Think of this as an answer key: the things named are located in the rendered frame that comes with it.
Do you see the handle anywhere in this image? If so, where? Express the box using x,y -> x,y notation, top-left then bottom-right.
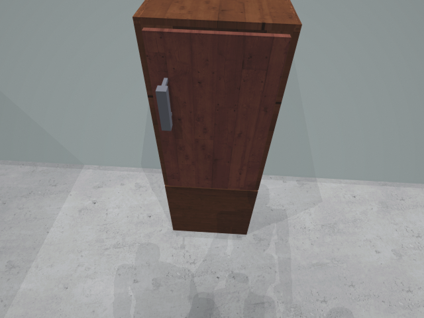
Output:
156,78 -> 173,131

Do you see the cupboard door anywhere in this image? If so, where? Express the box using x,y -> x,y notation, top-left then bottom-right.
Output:
142,28 -> 291,190

